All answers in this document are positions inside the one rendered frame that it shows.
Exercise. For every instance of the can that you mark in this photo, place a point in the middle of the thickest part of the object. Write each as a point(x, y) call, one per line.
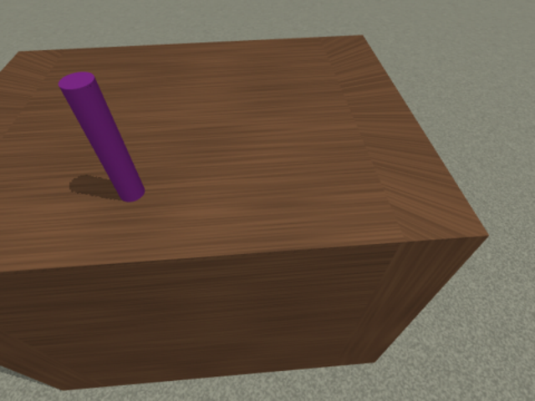
point(84, 96)

